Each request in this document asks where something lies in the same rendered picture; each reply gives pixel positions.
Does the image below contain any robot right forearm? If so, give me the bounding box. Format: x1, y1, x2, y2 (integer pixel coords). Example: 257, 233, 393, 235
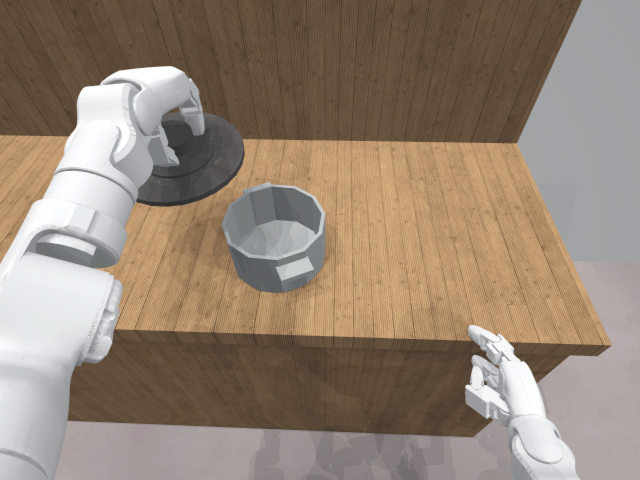
507, 415, 581, 480

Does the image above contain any pot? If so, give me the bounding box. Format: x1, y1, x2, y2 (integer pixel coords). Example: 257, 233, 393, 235
221, 182, 325, 293

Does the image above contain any left robot upper arm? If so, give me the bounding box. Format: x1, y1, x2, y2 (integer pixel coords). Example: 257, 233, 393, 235
0, 251, 123, 480

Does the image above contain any robot left forearm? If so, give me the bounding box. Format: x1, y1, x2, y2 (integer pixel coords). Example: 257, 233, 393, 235
0, 75, 162, 297

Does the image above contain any lid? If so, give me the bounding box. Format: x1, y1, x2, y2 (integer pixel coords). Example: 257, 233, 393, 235
136, 112, 245, 207

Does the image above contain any left robot hand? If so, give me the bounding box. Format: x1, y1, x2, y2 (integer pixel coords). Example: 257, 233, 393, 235
100, 66, 205, 167

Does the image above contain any right robot hand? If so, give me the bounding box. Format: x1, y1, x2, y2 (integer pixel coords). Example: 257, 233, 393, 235
465, 325, 547, 432

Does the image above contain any knob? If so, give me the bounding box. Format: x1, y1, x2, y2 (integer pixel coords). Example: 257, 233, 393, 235
161, 120, 195, 157

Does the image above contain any table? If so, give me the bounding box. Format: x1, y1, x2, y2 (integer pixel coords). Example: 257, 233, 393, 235
0, 0, 612, 437

